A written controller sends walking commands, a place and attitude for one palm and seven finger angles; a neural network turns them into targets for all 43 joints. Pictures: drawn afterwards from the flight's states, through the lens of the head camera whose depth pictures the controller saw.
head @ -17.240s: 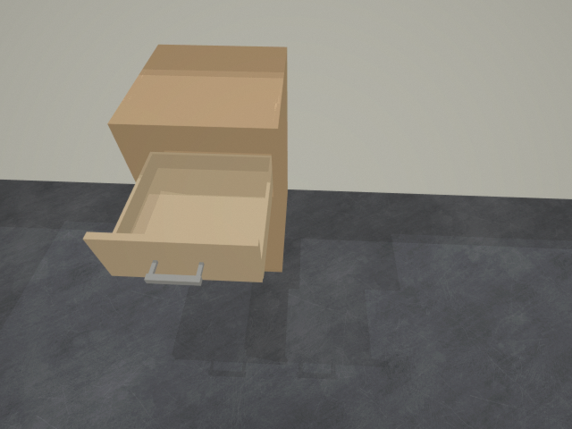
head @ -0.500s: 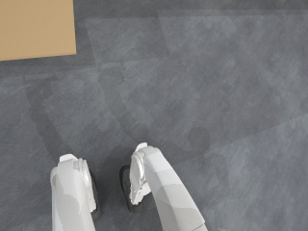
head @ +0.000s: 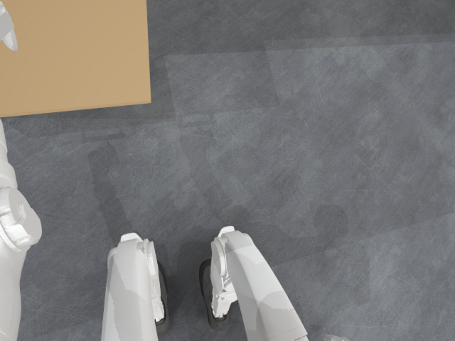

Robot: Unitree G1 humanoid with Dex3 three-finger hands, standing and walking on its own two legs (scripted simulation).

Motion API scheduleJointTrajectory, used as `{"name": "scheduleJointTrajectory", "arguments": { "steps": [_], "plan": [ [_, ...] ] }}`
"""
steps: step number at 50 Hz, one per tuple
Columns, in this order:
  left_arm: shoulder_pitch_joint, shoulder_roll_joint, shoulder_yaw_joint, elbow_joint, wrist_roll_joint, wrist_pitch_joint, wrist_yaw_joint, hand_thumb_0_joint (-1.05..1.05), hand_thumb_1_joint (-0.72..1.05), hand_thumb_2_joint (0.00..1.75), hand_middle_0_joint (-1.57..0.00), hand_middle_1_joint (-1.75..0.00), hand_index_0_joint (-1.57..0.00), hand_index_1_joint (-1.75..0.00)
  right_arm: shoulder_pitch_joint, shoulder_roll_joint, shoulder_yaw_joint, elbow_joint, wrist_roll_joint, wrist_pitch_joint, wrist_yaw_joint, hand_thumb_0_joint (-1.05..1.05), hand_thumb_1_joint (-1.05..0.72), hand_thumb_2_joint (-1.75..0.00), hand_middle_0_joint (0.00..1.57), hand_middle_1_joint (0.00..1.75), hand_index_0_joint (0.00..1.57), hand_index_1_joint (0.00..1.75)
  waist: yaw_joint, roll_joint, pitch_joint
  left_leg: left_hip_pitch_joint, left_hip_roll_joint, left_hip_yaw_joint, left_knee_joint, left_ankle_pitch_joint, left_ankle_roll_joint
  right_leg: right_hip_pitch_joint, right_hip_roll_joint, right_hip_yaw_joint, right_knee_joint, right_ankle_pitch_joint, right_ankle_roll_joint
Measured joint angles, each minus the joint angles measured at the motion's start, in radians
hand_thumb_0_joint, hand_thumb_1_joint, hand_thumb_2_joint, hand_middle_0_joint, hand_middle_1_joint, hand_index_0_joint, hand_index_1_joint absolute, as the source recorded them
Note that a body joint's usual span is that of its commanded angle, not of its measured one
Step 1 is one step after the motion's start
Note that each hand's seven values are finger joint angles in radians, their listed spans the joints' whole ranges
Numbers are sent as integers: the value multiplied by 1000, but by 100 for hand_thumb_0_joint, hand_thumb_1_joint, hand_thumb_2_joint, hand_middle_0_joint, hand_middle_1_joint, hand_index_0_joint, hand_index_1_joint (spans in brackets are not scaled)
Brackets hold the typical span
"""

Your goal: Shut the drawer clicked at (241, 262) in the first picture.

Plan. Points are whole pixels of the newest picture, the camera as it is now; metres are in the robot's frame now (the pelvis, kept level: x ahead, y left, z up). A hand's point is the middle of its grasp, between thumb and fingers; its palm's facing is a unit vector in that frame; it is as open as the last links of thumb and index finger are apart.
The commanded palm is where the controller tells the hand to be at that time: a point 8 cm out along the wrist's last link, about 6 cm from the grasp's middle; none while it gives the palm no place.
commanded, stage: draw the hand back to the body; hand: left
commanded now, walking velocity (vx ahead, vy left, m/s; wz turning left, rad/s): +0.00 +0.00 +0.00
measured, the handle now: out of the picture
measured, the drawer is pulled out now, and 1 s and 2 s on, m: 0.00 0.00 0.00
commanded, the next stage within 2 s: step back with the hand held close in 1.44 s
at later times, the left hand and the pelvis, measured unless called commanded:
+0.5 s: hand out of the picture +0.42 +0.27 +0.18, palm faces +0.24 -0.97 -0.04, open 3.2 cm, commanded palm +0.38 +0.30 +0.17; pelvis +0.05 -0.01 +0.13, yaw +8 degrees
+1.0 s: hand out of the picture +0.29 +0.27 +0.32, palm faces +0.39 -0.86 -0.32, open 3.2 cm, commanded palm +0.23 +0.31 +0.34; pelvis +0.07 +0.02 +0.23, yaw +9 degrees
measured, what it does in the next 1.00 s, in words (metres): rises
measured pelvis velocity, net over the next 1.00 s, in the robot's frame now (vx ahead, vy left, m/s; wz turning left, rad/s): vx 0.07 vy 0.02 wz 0.15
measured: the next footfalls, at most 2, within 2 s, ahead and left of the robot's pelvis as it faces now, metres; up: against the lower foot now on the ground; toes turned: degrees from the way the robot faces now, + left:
none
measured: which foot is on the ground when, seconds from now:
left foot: down 0.00-1.00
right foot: down 0.00-1.00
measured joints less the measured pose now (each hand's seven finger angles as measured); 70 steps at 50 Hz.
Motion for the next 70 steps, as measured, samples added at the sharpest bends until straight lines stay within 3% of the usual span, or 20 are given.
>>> {"name": "scheduleJointTrajectory", "arguments": {
  "steps": [5, 8, 12, 16, 21, 25, 29, 33, 38, 44, 53, 64, 70],
  "plan": [
    [12, -15, -4, -24, -5, -37, -1, 2, 89, 90, -140, -160, -140, -160, -32, -4, -19, -3, -4, 3, 1, 0, -91, -90, 21, 30, 20, 30, 8, -4, -7, 8, -5, -9, 1, -13, -11, 11, -1, -8, 1, -17, -11],
    [104, -49, 4, -166, -30, -22, -16, 2, 90, 90, -140, -160, -140, -160, -48, -2, -39, -21, 11, 22, 6, 0, -91, -90, 21, 30, 20, 30, 24, 1, 2, 42, -4, -8, -22, -15, -16, 42, 2, -3, -21, -18, -15],
    [334, -137, -17, -423, -97, 52, -37, 2, 90, 90, -139, -160, -139, -160, -57, 6, -59, -49, 53, 33, 14, 0, -91, -90, 20, 30, 20, 30, 72, 10, 17, 166, -6, 12, -129, 1, -18, 153, 5, 26, -119, 3, -12],
    [549, -232, -63, -592, -171, 124, -27, 2, 90, 90, -139, -160, -139, -160, -62, 13, -55, -51, 90, -3, 3, 0, -91, -90, 20, 30, 20, 30, 126, 4, 8, 342, -15, 29, -284, 38, -25, 318, 4, 55, -263, 42, -5],
    [688, -304, -117, -622, -216, 83, 20, 2, 89, 90, -140, -160, -140, -160, -71, 11, -65, -21, 100, -80, -20, 0, -91, -90, 21, 30, 20, 30, 170, -4, -45, 539, -37, 16, -429, 74, -36, 522, -7, 54, -411, 71, -6],
    [714, -316, -174, -548, -216, 34, 10, 1, 90, 90, -140, -160, -140, -160, -88, -8, -85, -9, 102, -106, -28, 0, -91, -90, 21, 30, 20, 30, 181, -8, -76, 658, -49, 0, -482, 80, -38, 651, -13, 43, -474, 75, -8],
    [799, -339, -231, -558, -224, 41, -32, 1, 90, 90, -140, -160, -140, -160, -99, -26, -103, -43, 111, -98, -37, 0, -91, -90, 20, 30, 20, 30, 178, -5, -64, 780, -55, 2, -544, 92, -34, 774, -15, 50, -542, 92, -3],
    [967, -367, -308, -680, -122, 155, 98, 1, 90, 90, -140, -160, -140, -160, -86, -17, -110, -97, 116, -36, -64, 0, -91, -90, 20, 30, 20, 30, 187, -12, -29, 958, -63, 36, -681, 133, -25, 935, -22, 90, -660, 135, 8],
    [1114, -375, -351, -801, -74, 248, 249, 1, 89, 89, -140, -160, -140, -160, -61, 1, -83, -119, 117, -16, -115, 1, -91, -90, 20, 30, 20, 30, 213, -5, 7, 1155, -77, 57, -852, 193, -20, 1121, -34, 121, -816, 195, 21],
    [1168, -354, -331, -930, -71, 275, 325, 2, 89, 89, -140, -160, -140, -160, -58, 21, -59, -78, 118, -50, -135, 1, -91, -90, 20, 30, 20, 30, 242, 13, 45, 1335, -95, 52, -992, 243, -17, 1301, -47, 124, -956, 243, 27],
    [1424, -376, -323, -1210, -96, 277, 278, 1, 89, 90, -140, -160, -140, -160, -79, 30, -56, -56, 113, -104, -106, 1, -91, -90, 21, 30, 20, 30, 251, 34, 69, 1545, -107, 64, -1156, 288, -15, 1503, -55, 146, -1111, 289, 32],
    [1640, -320, -174, -1574, -105, 266, 283, 1, 89, 89, -140, -160, -140, -160, -95, 6, -87, -37, 98, -192, -91, 1, -91, -90, 20, 30, 20, 30, 306, 41, 84, 1645, -106, 46, -1233, 316, -27, 1613, -50, 133, -1203, 320, 22],
    [1640, -354, -158, -1549, -109, 229, 273, 1, 89, 90, -140, -160, -140, -160, -122, 15, -94, -24, 97, -178, -94, 1, -91, -90, 20, 30, 20, 30, 312, 52, 100, 1658, -102, 39, -1239, 326, -34, 1624, -46, 125, -1203, 325, 15]
  ]
}}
